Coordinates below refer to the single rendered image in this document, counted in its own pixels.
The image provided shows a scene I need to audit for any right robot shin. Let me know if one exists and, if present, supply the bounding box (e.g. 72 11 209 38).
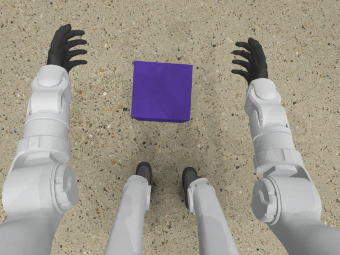
188 178 215 191

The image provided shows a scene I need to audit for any carton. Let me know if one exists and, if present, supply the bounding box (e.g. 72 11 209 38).
131 61 193 123

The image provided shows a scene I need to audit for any robot right upper arm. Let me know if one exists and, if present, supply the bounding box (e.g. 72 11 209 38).
251 176 340 255

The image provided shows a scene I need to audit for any robot right forearm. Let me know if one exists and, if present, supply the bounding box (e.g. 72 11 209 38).
244 78 322 216

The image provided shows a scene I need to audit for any robot left forearm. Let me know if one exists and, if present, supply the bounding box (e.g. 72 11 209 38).
2 65 72 214

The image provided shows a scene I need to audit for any robot left upper arm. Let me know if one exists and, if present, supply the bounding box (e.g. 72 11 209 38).
0 162 79 255

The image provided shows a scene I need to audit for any robot right hand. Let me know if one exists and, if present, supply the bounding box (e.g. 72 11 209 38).
231 37 268 86

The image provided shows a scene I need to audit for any robot right foot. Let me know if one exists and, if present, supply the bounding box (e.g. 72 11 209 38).
182 167 198 209

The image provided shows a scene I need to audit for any robot left hand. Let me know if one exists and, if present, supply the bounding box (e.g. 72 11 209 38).
47 24 87 73

